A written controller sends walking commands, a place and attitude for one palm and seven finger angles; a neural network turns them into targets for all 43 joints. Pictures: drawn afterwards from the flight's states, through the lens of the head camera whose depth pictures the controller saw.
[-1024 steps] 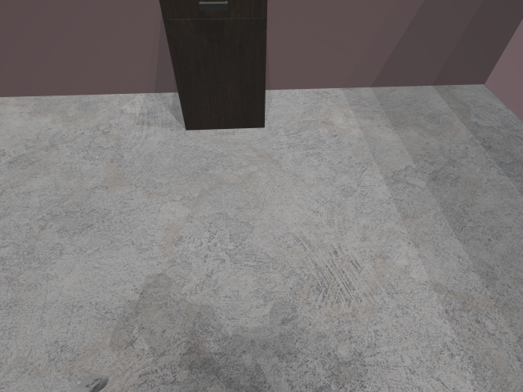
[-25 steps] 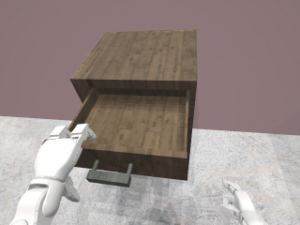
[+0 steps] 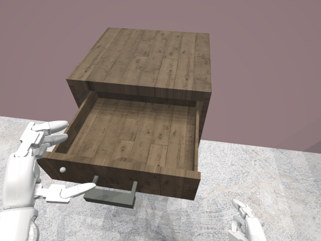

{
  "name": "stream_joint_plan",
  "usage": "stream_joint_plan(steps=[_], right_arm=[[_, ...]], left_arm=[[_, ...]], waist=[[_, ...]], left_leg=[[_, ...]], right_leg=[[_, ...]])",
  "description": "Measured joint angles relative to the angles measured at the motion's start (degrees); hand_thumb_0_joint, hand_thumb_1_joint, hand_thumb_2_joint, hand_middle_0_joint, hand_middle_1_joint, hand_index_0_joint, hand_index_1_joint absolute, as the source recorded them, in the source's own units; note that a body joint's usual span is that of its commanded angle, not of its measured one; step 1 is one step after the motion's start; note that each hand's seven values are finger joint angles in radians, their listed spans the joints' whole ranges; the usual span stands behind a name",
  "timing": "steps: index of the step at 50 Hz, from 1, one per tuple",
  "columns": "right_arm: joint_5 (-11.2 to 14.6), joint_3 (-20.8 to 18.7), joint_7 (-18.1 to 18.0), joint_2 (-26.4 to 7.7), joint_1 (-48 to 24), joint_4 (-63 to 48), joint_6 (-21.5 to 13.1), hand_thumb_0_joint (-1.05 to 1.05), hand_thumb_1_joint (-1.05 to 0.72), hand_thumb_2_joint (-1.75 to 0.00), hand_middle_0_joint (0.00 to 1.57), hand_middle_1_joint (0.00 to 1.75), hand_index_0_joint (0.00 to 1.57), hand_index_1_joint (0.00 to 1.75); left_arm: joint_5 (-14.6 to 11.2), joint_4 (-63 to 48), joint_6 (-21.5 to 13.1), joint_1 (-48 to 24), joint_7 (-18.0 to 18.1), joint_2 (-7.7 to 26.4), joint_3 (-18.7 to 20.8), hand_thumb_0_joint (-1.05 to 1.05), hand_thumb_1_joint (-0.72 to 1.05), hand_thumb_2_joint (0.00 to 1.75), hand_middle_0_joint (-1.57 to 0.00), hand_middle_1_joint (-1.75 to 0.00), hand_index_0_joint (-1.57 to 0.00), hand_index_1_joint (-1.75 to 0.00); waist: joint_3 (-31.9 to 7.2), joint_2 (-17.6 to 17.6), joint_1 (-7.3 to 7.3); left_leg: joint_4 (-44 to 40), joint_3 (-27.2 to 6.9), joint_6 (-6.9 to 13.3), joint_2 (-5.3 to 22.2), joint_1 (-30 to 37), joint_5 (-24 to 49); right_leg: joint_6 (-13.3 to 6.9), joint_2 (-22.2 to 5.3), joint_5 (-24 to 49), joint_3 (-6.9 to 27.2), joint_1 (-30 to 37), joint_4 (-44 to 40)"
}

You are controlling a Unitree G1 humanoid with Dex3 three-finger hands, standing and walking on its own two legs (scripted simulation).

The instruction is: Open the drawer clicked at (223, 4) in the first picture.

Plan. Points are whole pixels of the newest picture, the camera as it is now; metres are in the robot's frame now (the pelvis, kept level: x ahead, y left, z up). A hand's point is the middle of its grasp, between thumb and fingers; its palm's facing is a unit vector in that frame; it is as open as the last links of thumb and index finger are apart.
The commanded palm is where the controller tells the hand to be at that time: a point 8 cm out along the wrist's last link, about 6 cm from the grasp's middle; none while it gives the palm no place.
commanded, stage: draw the hand back to the body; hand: left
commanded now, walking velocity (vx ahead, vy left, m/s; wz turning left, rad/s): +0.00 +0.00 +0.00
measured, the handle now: (112, 189) +0.25 +0.17 -0.04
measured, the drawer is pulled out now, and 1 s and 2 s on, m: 0.28 0.28 0.28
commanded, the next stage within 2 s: step back with the hand held close in 0.64 s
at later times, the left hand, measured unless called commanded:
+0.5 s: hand (42, 170) +0.19 +0.24 +0.16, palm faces +0.41 -0.82 -0.41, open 8.2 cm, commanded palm +0.14 +0.29 +0.17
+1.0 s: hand (52, 171) +0.19 +0.23 +0.16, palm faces +0.32 -0.81 -0.49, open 7.5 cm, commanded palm +0.12 +0.28 +0.17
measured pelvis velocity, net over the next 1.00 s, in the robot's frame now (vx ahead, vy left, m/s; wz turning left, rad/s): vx -0.01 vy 0.00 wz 0.00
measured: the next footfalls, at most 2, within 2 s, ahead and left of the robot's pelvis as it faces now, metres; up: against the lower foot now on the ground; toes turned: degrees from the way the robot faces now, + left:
right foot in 1.64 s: -0.05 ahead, -0.12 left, +0.00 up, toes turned -2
left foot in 1.88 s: -0.12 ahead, +0.13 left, +0.00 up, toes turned +3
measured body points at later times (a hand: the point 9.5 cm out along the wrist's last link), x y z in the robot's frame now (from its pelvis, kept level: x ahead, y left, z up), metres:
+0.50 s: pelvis +0.01 +0.01 +0.00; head +0.01 -0.01 +0.45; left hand +0.16 +0.28 +0.18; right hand +0.22 -0.20 -0.08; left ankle -0.05 +0.12 -0.74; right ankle +0.01 -0.11 -0.74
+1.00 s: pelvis -0.01 +0.00 +0.00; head +0.02 -0.01 +0.44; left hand +0.17 +0.27 +0.18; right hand +0.18 -0.24 -0.09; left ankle -0.05 +0.12 -0.74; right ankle +0.01 -0.11 -0.74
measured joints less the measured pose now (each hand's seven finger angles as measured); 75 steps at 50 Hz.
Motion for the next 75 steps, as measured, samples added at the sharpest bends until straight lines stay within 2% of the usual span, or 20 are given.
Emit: stream_joint_plan(steps=[7,19,26,31,39,44,50,54,61,67,70,73,75], right_arm=[[0.36,-1.32,0.29,-0.70,-0.35,0.29,-0.26,0.01,-0.91,-0.89,0.20,0.30,0.21,0.30],[1.26,-1.95,-0.19,-0.56,-1.87,-0.57,0.63,0.01,-0.91,-0.89,0.20,0.30,0.20,0.30],[1.30,-1.58,0.02,-0.36,-1.72,-0.59,0.47,0.01,-0.91,-0.89,0.20,0.30,0.20,0.30],[1.39,-1.36,-0.01,-0.15,-1.58,-0.46,0.72,0.01,-0.91,-0.89,0.20,0.30,0.20,0.30],[1.65,-1.29,-0.34,-0.49,-1.19,-0.79,1.25,0.01,-0.91,-0.89,0.20,0.30,0.20,0.30],[1.38,-1.18,-0.98,-1.12,-2.12,-2.81,2.99,0.01,-0.91,-0.89,0.20,0.30,0.21,0.30],[2.15,-3.35,-0.66,-2.03,-2.67,-4.64,4.85,0.01,-0.91,-0.89,0.20,0.30,0.21,0.30],[2.53,-4.36,-0.63,-2.02,-2.32,-5.08,5.79,0.01,-0.91,-0.89,0.20,0.30,0.20,0.30],[1.17,-4.01,-1.18,-0.61,-0.33,-5.58,4.64,0.01,-0.91,-0.89,0.20,0.30,0.20,0.30],[0.32,-2.73,-1.18,-0.01,0.47,-4.89,3.10,0.01,-0.91,-0.89,0.20,0.30,0.20,0.30],[0.77,-2.66,-0.67,-0.57,0.40,-3.84,3.30,0.01,-0.91,-0.89,0.20,0.30,0.21,0.30],[0.99,-2.37,-0.43,-0.66,0.32,-3.01,3.61,0.01,-0.91,-0.89,0.20,0.30,0.21,0.30],[0.78,-2.27,-0.61,-0.63,0.74,-3.41,3.23,0.01,-0.91,-0.89,0.20,0.30,0.21,0.30]], left_arm=[[-0.50,-1.21,-0.32,2.83,-0.52,1.19,1.75,0.00,0.07,0.55,-0.26,-0.83,-0.26,-0.82],[-1.35,-0.01,-0.07,3.63,-0.03,2.12,5.48,0.01,0.49,0.73,-0.24,-0.56,-0.24,-0.56],[-1.42,-0.30,0.14,3.68,0.09,1.51,5.07,0.01,0.72,0.83,-0.22,-0.41,-0.22,-0.41],[-1.43,-0.25,0.15,3.82,0.05,1.59,4.89,0.01,0.82,0.87,-0.21,-0.34,-0.21,-0.34],[-1.52,0.05,-0.34,3.79,-0.15,1.72,5.43,0.02,0.87,0.89,-0.21,-0.31,-0.21,-0.31],[-0.87,-0.29,-3.87,3.38,0.46,2.08,9.59,0.02,0.88,0.90,-0.21,-0.30,-0.21,-0.30],[-0.73,-1.65,-4.81,6.41,0.42,2.84,8.92,0.02,0.89,0.90,-0.21,-0.30,-0.21,-0.30],[-0.80,-3.28,-4.87,9.02,0.28,4.76,9.11,0.02,0.88,0.90,-0.21,-0.30,-0.21,-0.30],[-0.49,-5.90,-5.57,10.54,2.51,6.62,11.45,0.02,0.88,0.90,-0.21,-0.30,-0.21,-0.30],[-0.67,-5.28,-5.86,8.82,3.94,3.52,10.40,0.02,0.88,0.90,-0.21,-0.30,-0.21,-0.30],[-0.86,-5.02,-5.54,7.16,3.64,2.00,8.82,0.02,0.88,0.90,-0.21,-0.30,-0.21,-0.30],[-0.84,-4.99,-5.56,6.59,3.21,2.49,8.69,0.02,0.88,0.90,-0.21,-0.30,-0.21,-0.30],[-0.30,-4.68,-5.87,6.99,3.50,3.09,9.16,0.02,0.88,0.90,-0.21,-0.30,-0.21,-0.30]], waist=[[-1.06,0.25,-0.35],[-2.23,0.52,0.36],[-2.62,0.80,0.55],[-2.73,0.91,0.51],[-2.56,1.35,0.23],[-1.60,0.77,-1.68],[-0.97,-0.23,-4.59],[-0.74,-1.59,-5.50],[-0.82,-3.88,-4.94],[-1.49,-2.79,-3.85],[-1.24,-2.67,-3.79],[-0.49,-4.27,-4.01],[-0.61,-4.24,-4.11]], left_leg=[[0.32,0.13,0.26,-0.28,-0.86,-0.59],[0.94,-0.17,0.38,-0.53,-2.05,-1.00],[1.11,-0.59,0.35,-0.75,-2.39,-0.96],[1.30,-0.71,0.18,-0.63,-2.58,-0.96],[1.73,-0.82,-0.11,-0.26,-3.19,-0.94],[2.46,-0.41,-0.06,-0.14,-6.10,-0.49],[3.73,0.36,0.30,-1.04,-9.36,0.16],[4.94,0.77,0.60,-1.70,-11.03,0.41],[7.41,0.61,0.70,-2.68,-13.95,1.15],[12.98,-0.23,0.18,-1.75,-17.68,-0.61],[15.39,-0.29,0.73,-1.85,-18.44,-5.34],[11.52,1.31,1.01,-1.95,-16.74,1.21],[10.44,1.85,0.83,-1.50,-16.62,4.03]], right_leg=[[0.40,-0.28,-0.66,0.15,-0.95,0.47],[0.57,-0.58,-1.21,-0.15,-2.02,1.13],[0.56,-0.86,-1.53,-0.56,-2.33,1.63],[0.37,-0.76,-1.58,-0.70,-2.53,1.88],[0.00,-0.41,-1.51,-0.86,-3.06,2.15],[-0.13,-0.26,-0.57,-0.49,-5.94,2.41],[0.25,-1.11,-0.13,0.34,-9.70,4.37],[0.51,-1.75,-0.01,0.81,-11.65,6.03],[0.60,-2.80,0.13,0.74,-14.78,9.33],[-0.36,-1.98,-0.07,-0.24,-17.14,12.23],[-0.51,-2.10,1.03,-0.55,-17.23,11.71],[-0.06,-2.99,2.27,-0.06,-16.77,11.01],[0.64,-2.48,-2.61,0.58,-17.68,13.39]])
